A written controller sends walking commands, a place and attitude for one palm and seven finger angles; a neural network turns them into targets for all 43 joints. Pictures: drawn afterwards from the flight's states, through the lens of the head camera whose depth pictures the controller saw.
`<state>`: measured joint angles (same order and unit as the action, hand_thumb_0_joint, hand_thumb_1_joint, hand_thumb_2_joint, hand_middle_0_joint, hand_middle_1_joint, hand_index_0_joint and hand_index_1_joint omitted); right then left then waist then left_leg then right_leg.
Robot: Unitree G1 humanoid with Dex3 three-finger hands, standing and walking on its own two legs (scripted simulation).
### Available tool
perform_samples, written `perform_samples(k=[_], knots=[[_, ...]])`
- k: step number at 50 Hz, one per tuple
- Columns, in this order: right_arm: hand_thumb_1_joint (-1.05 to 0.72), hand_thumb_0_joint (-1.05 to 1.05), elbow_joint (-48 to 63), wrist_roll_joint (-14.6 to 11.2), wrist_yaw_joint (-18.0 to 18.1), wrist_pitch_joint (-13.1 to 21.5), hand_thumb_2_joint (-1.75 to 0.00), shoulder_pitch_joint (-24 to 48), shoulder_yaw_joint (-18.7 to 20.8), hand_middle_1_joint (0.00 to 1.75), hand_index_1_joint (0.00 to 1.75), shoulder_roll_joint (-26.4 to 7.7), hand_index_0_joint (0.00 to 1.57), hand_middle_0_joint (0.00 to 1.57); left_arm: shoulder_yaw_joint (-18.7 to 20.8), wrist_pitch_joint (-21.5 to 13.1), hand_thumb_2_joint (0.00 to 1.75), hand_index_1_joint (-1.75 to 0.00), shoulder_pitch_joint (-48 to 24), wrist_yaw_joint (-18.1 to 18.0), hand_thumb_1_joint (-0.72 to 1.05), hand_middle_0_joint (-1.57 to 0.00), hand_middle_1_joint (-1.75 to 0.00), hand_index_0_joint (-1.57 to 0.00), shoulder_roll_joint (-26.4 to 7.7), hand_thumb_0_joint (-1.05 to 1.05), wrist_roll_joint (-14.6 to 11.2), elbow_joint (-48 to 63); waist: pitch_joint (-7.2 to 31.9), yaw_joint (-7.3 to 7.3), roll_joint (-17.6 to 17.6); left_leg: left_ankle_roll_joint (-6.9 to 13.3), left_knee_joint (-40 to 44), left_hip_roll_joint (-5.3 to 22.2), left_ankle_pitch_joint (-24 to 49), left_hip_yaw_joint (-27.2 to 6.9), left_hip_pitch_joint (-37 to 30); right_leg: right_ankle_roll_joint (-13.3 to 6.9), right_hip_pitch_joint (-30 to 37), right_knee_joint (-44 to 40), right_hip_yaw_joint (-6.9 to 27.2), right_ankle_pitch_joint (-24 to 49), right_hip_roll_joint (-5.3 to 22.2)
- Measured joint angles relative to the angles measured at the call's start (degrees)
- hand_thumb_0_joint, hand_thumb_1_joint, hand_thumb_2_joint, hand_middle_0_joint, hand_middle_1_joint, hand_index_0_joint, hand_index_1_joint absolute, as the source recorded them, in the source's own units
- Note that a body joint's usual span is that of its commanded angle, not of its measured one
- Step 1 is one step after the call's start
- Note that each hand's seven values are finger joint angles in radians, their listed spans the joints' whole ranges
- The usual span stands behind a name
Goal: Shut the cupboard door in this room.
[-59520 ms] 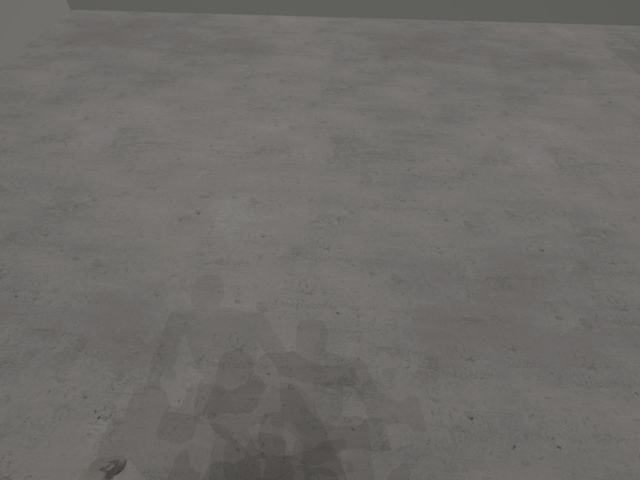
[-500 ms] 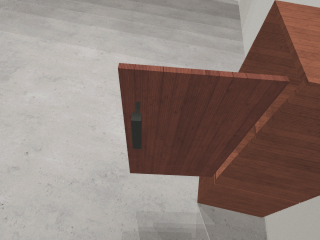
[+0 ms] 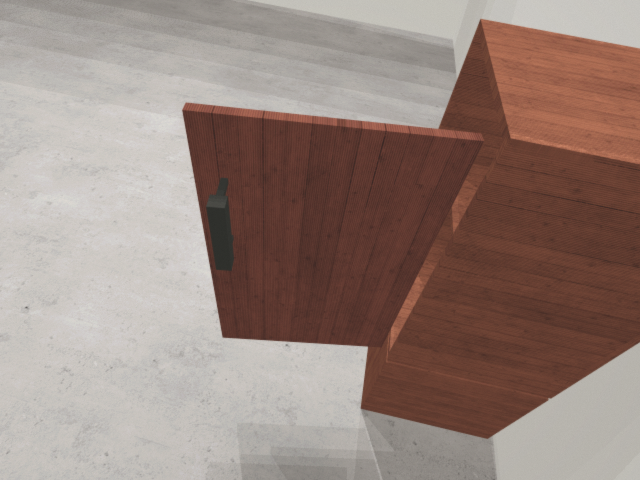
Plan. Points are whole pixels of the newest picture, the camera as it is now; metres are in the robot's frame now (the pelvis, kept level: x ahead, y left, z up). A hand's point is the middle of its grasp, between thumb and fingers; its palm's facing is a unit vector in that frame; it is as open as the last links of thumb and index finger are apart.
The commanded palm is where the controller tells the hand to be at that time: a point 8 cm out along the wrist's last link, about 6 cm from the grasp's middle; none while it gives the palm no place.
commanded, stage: come to a stop and stand still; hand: left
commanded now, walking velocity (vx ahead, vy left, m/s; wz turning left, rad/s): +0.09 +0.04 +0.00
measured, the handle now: (224, 225) +0.45 +0.18 +0.04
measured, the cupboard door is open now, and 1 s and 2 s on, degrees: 100 100 100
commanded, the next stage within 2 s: look again from close up in 0.70 s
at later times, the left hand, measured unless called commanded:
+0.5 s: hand out of the picture -0.04 +0.10 -0.17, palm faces +0.06 -0.99 -0.10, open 7.3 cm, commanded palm none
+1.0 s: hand out of the picture +0.00 +0.16 -0.17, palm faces +0.01 -0.97 -0.23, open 7.3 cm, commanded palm none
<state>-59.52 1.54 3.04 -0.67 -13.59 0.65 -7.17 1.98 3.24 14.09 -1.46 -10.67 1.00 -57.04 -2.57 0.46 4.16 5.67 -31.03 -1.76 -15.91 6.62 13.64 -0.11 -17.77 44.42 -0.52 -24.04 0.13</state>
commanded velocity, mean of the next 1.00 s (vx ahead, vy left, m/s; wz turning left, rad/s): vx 0.01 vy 0.00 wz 0.00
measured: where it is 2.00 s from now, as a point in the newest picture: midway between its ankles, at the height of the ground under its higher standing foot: outside the picture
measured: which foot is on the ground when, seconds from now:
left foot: down 0.00-1.00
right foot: up 0.00-0.10, down 0.12-1.00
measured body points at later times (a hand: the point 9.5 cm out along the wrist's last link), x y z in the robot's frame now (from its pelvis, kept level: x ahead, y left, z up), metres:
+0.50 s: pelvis +0.00 -0.04 +0.01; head +0.01 -0.02 +0.46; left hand -0.04 +0.15 -0.16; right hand -0.02 -0.24 -0.15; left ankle +0.02 +0.06 -0.73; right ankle -0.03 -0.16 -0.73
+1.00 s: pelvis +0.00 -0.02 +0.00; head +0.00 -0.03 +0.45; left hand +0.00 +0.21 -0.15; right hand +0.00 -0.24 -0.16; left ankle +0.02 +0.06 -0.73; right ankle -0.03 -0.16 -0.73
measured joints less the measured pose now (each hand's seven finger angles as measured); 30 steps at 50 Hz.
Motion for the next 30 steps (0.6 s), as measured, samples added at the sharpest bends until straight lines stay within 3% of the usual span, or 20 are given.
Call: perform_samples(k=[3, 7, 10, 30], knots=[[-0.94, 0.01, -0.91, -0.03, -0.70, 0.09, -0.90, -0.86, 0.02, 0.30, 0.30, -0.73, 0.20, 0.20, -0.53, -0.69, 0.90, -0.30, 1.22, 0.25, 0.95, -0.20, -0.30, -0.20, 0.75, 0.00, 0.12, -1.18, 0.40, 0.19, -1.30, -0.25, 3.15, -0.18, 2.16, -0.33, -0.91, 0.15, 3.40, -4.76, -0.03, 0.01, 1.74], [-0.94, 0.01, -1.89, -0.53, -1.44, -0.06, -0.90, -1.93, -0.02, 0.30, 0.30, -0.88, 0.20, 0.20, -1.15, -1.95, 0.90, -0.30, 3.21, 0.09, 0.93, -0.20, -0.30, -0.20, 1.29, 0.00, 0.17, -2.70, 0.68, 0.61, -1.43, -1.27, 2.85, -0.32, 2.46, -0.06, 0.13, 0.84, 8.54, -16.32, 0.51, 6.27, 2.72], [-0.93, 0.01, -2.75, -0.73, -1.76, -0.24, -0.90, -2.72, -0.08, 0.30, 0.30, -1.09, 0.20, 0.20, -1.91, -2.56, 0.90, -0.30, 4.78, 0.12, 0.92, -0.20, -0.30, -0.20, 2.35, 0.00, -0.08, -4.41, 0.52, 0.14, -2.86, -2.06, 3.15, 0.45, 2.67, -0.94, -0.25, 1.64, 9.25, -16.98, -0.31, 6.96, 1.93], [-0.91, 0.02, -7.55, -1.09, -0.96, 0.86, -0.90, -3.89, -1.26, 0.30, 0.30, 2.20, 0.19, 0.20, -3.20, -4.25, 0.90, -0.30, 5.86, -0.98, 0.91, -0.20, -0.30, -0.20, 5.42, 0.00, -0.67, -7.42, 0.72, 0.23, -1.88, -3.67, 6.70, 1.58, 3.75, -1.46, -3.09, 0.29, 12.13, -20.72, -0.70, 7.74, 0.57]])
